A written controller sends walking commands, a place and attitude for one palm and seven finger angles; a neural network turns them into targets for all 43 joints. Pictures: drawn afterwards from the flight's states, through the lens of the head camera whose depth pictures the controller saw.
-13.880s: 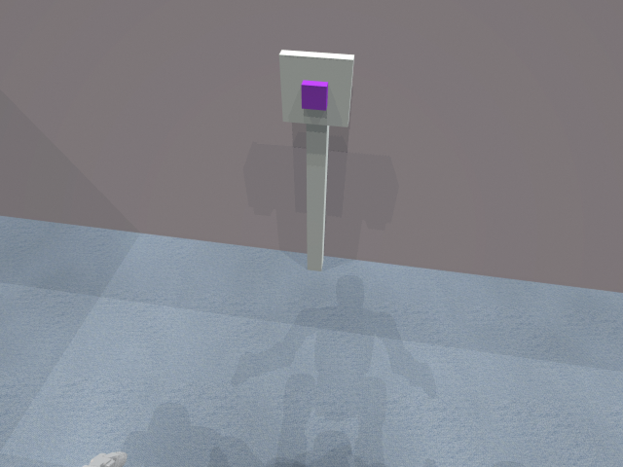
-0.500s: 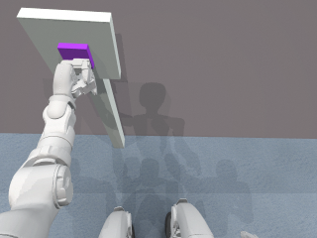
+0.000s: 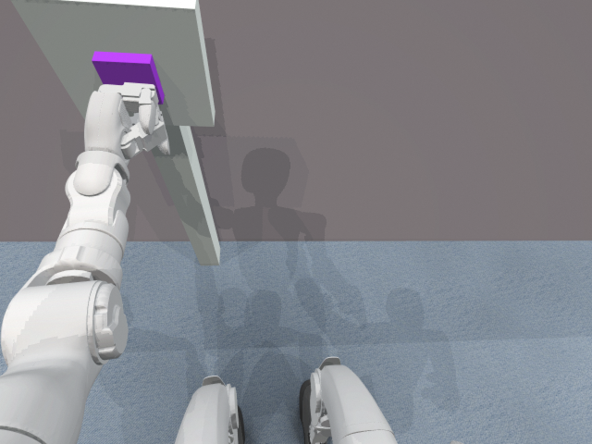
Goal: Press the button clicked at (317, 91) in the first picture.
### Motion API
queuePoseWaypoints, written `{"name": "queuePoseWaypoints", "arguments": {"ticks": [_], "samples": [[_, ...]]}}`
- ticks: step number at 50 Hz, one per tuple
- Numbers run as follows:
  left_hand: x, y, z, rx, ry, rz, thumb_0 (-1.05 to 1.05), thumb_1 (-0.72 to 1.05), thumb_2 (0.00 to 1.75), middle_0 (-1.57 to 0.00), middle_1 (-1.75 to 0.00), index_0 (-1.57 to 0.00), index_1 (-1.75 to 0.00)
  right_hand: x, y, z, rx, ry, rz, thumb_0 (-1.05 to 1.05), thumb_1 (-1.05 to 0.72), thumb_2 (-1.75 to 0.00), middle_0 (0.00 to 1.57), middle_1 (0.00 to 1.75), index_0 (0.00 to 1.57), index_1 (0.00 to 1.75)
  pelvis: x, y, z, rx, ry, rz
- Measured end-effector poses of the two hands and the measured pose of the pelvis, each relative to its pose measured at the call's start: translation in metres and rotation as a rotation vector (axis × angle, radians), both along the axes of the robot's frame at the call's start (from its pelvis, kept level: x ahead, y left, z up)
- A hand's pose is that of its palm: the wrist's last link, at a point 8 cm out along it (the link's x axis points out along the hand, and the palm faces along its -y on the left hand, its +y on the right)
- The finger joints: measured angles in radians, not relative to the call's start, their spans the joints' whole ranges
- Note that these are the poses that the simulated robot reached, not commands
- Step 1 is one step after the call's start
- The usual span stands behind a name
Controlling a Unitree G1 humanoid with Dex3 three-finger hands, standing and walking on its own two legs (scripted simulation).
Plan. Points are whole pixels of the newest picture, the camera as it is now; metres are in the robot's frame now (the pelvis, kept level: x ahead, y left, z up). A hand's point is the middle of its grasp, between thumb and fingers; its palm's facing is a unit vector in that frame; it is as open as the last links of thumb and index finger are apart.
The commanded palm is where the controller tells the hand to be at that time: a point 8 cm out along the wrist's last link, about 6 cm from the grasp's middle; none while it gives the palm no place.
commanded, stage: pull the fist back off the button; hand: left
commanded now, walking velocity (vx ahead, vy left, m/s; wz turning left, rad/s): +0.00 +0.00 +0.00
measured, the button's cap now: (132, 74) +0.57 +0.15 +0.11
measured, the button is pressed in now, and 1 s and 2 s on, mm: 9 0 0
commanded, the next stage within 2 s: draw the hand back to the body in 0.96 s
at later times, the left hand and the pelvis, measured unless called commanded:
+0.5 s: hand (159, 140) +0.49 +0.13 +0.07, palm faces -0.06 -1.00 -0.03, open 3.3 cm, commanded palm +0.45 +0.18 +0.08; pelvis +0.04 +0.00 +0.02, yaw -1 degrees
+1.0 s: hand (153, 199) +0.41 +0.13 +0.07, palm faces -0.08 -1.00 -0.04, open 3.1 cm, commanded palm +0.40 +0.19 +0.08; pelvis +0.07 -0.01 +0.03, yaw +1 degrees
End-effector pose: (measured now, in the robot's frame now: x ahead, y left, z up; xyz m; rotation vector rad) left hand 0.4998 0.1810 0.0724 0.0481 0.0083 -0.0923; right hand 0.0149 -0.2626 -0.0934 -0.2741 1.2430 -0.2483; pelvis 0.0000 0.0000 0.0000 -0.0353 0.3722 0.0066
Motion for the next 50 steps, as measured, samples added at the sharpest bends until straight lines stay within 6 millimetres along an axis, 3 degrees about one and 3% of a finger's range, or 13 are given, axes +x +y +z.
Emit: {"name": "queuePoseWaypoints", "arguments": {"ticks": [9, 17, 26, 37, 44, 50], "samples": [[-0.003, 0.000, 0.000, -0.004, 0.005, 0.003, 0.05, 0.89, 0.89, -1.30, -1.50, -1.53, -1.50, 0.004, 0.005, -0.001, 0.017, -0.007, 0.008, 0.01, -0.90, -0.90, 0.20, 0.30, 0.20, 0.30, 0.002, 0.003, 0.001, 0.004, -0.004, -0.007], [-0.015, -0.001, 0.000, -0.018, 0.015, 0.012, 0.04, 0.90, 0.90, -1.30, -1.50, -1.47, -1.50, 0.026, 0.008, 0.006, 0.046, -0.038, 0.003, 0.01, -0.90, -0.90, 0.20, 0.30, 0.20, 0.30, 0.015, 0.003, 0.011, 0.011, -0.027, -0.020], [-0.028, 0.001, 0.002, -0.021, 0.000, 0.029, 0.03, 0.90, 0.90, -1.30, -1.50, -1.35, -1.50, 0.070, 0.006, 0.016, 0.065, -0.097, 0.005, 0.01, -0.90, -0.90, 0.20, 0.30, 0.20, 0.30, 0.039, 0.000, 0.023, 0.018, -0.047, -0.032], [-0.073, 0.005, -0.001, -0.025, 0.017, 0.017, 0.02, 0.90, 0.90, -1.30, -1.50, -1.30, -1.50, 0.144, 0.004, 0.031, 0.088, -0.208, 0.056, 0.01, -0.90, -0.90, 0.20, 0.30, 0.20, 0.30, 0.066, -0.006, 0.036, 0.021, -0.077, -0.020], [-0.100, 0.004, 0.003, -0.019, 0.002, 0.010, 0.02, 0.90, 0.90, -1.30, -1.50, -1.30, -1.50, 0.184, 0.007, 0.036, 0.100, -0.292, 0.108, 0.01, -0.90, -0.90, 0.20, 0.30, 0.20, 0.30, 0.072, -0.009, 0.037, 0.023, -0.093, -0.005], [-0.107, 0.004, -0.001, -0.007, 0.018, 0.008, 0.02, 0.90, 0.90, -1.31, -1.50, -1.30, -1.50, 0.200, 0.010, 0.034, 0.104, -0.331, 0.147, 0.01, -0.90, -0.90, 0.20, 0.30, 0.20, 0.30, 0.069, -0.013, 0.034, 0.025, -0.101, 0.010]]}}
